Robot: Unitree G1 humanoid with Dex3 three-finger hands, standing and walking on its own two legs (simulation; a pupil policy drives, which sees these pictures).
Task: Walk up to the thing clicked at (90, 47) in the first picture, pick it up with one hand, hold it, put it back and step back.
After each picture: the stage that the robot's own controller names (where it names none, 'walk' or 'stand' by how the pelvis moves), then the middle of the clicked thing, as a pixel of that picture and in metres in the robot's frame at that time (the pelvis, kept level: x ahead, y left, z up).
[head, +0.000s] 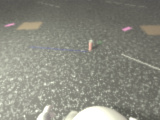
stand; (90, 45) +1.48 +0.04 -0.66
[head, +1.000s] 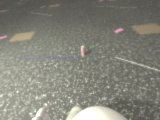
walk; (82, 51) +1.34 +0.27 -0.64
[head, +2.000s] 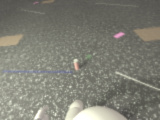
walk; (76, 64) +0.88 +0.33 -0.65
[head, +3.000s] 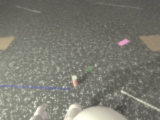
walk; (75, 81) +0.53 +0.24 -0.63
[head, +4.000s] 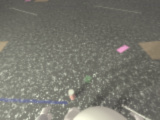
stand; (72, 94) +0.35 +0.23 -0.64
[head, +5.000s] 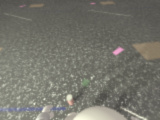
stand; (70, 100) +0.32 +0.24 -0.66
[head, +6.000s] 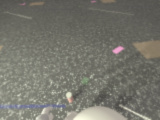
stand; (69, 97) +0.33 +0.25 -0.66
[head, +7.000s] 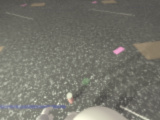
stand; (70, 98) +0.33 +0.24 -0.66
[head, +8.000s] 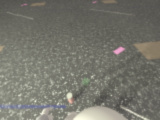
stand; (70, 98) +0.33 +0.24 -0.66
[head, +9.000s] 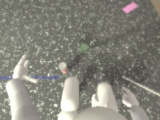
go down; (64, 68) +0.39 +0.25 -0.39
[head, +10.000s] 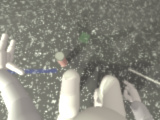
go down; (62, 60) +0.41 +0.28 -0.27
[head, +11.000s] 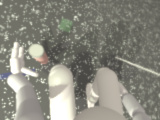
close in; (40, 56) +0.37 +0.32 -0.17
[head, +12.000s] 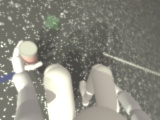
close; (29, 55) +0.37 +0.32 -0.15
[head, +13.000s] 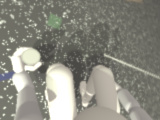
lift; (31, 58) +0.34 +0.32 -0.15
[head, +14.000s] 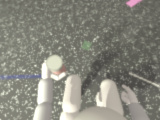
lift; (58, 68) +0.31 +0.23 +0.00
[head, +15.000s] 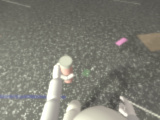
hold; (67, 71) +0.32 +0.17 +0.03
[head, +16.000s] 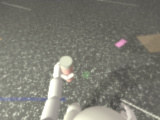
hold; (67, 70) +0.33 +0.17 +0.04
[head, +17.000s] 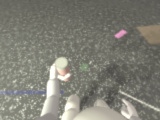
crouch; (64, 71) +0.33 +0.19 -0.01
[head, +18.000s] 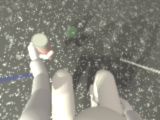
lower; (45, 49) +0.44 +0.28 -0.07
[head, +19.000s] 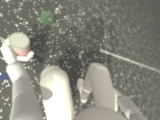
lower; (22, 49) +0.41 +0.33 -0.16
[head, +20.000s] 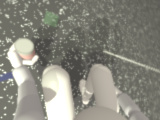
lower; (28, 53) +0.38 +0.33 -0.16
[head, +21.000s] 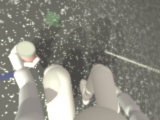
lower; (29, 55) +0.37 +0.33 -0.16
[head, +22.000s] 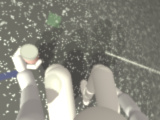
lower; (31, 58) +0.36 +0.32 -0.16
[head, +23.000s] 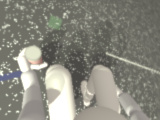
open; (35, 59) +0.36 +0.31 -0.16
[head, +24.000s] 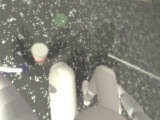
stand; (40, 55) +0.36 +0.30 -0.16
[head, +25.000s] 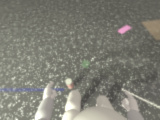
stand; (69, 83) +0.35 +0.22 -0.51
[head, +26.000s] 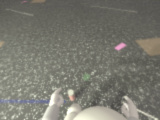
stand; (71, 95) +0.35 +0.22 -0.60
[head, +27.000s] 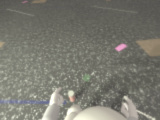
stand; (71, 96) +0.34 +0.21 -0.60
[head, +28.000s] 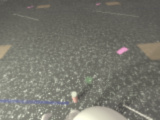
stand; (74, 97) +0.36 +0.20 -0.65
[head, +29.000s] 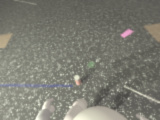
walk; (77, 80) +0.46 +0.22 -0.64
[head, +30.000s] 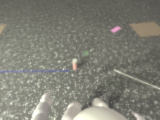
walk; (75, 64) +0.74 +0.21 -0.64
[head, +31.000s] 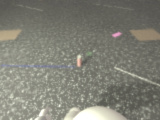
stand; (79, 61) +0.97 +0.23 -0.64
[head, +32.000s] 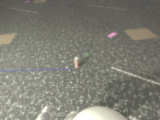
stand; (76, 62) +0.96 +0.26 -0.66
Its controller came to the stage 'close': yes
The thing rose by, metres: 0.68
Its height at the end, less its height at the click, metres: +0.00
